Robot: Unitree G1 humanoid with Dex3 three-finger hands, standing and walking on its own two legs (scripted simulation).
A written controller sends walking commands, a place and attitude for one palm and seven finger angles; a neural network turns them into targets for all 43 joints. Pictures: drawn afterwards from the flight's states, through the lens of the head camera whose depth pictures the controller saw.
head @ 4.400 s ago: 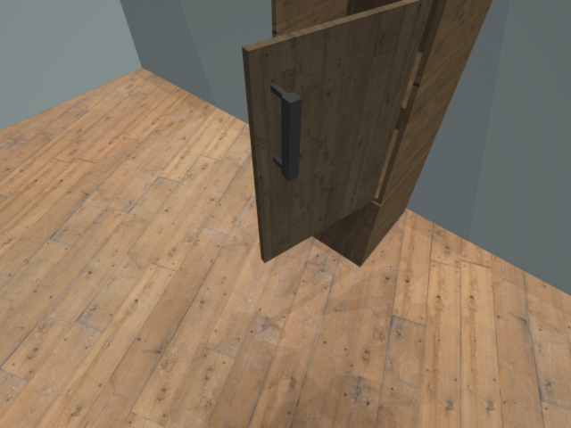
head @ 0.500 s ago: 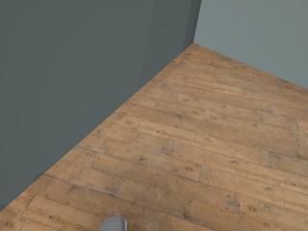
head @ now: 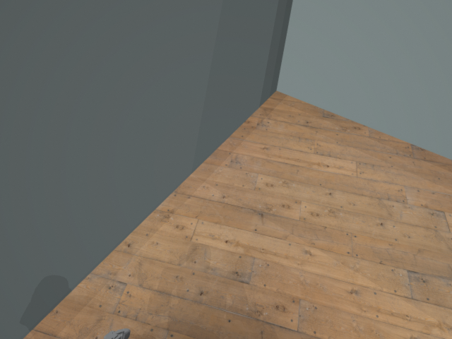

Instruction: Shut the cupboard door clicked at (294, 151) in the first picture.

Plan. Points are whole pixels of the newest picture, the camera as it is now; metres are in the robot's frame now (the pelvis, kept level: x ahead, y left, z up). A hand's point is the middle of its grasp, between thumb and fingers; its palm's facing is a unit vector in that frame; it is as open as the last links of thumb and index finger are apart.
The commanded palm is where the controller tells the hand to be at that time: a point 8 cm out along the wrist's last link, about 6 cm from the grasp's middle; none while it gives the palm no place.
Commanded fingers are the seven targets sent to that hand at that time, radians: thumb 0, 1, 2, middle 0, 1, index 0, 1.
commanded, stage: turn to face it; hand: left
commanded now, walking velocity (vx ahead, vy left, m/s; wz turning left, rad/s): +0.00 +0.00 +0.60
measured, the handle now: out of the picture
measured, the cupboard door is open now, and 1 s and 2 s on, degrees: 74 74 74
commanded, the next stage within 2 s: none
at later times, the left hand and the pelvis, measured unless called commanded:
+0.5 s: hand out of the picture +0.14 +0.24 -0.15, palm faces +0.30 -0.92 -0.25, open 7.4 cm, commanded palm none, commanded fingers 0.00 0.90 0.90 -0.20 -0.30 -0.20 -0.30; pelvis +0.10 +0.01 +0.01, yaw +17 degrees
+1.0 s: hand out of the picture +0.04 +0.14 -0.17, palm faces +0.61 -0.76 -0.22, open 7.4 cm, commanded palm none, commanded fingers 0.00 0.90 0.90 -0.20 -0.30 -0.20 -0.30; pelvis +0.14 -0.02 +0.00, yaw +37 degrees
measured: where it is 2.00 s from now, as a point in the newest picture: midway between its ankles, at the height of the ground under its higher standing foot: outside the picture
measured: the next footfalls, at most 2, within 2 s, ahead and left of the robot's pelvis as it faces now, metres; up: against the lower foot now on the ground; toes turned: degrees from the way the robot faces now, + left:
left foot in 0.24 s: +0.12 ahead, +0.13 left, +0.00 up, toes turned +17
right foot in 0.62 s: +0.20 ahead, -0.12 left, +0.00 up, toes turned +19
